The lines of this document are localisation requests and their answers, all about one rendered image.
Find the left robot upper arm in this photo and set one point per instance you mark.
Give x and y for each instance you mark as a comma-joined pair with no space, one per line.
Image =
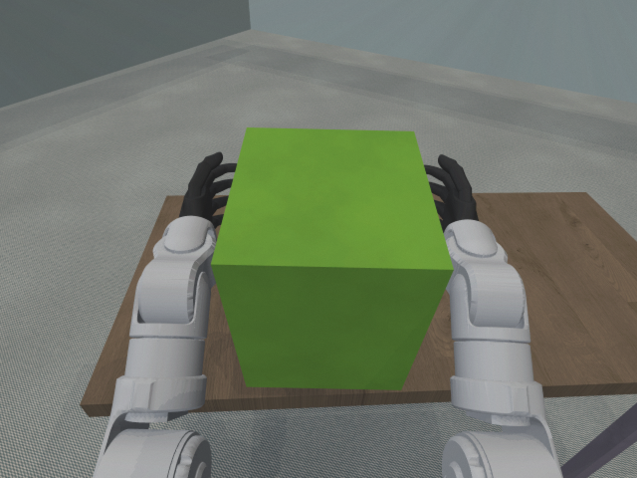
157,453

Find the carton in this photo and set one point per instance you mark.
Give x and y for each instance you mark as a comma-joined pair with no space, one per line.
331,260

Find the robot right forearm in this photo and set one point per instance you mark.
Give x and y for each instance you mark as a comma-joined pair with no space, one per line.
493,378

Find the right robot hand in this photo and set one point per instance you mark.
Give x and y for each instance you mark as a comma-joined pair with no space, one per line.
458,202

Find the right robot upper arm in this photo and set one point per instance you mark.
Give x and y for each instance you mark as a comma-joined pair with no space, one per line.
480,454

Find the robot left forearm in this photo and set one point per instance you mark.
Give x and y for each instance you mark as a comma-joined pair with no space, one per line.
163,375

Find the left robot hand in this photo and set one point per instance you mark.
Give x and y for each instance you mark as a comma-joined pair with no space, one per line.
201,189

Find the table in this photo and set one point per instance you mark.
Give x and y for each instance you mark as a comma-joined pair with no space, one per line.
579,269

